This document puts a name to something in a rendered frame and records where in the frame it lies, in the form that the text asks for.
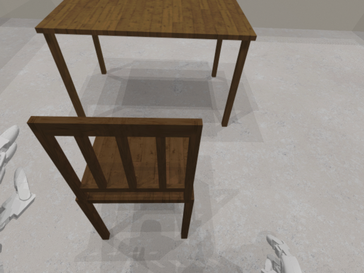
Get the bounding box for chair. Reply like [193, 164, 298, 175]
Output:
[27, 116, 203, 240]

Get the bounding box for robot right hand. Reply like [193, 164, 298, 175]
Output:
[261, 234, 303, 273]

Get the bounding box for table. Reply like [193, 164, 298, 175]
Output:
[35, 0, 257, 127]

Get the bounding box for robot left hand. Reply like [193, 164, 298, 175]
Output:
[0, 125, 36, 232]

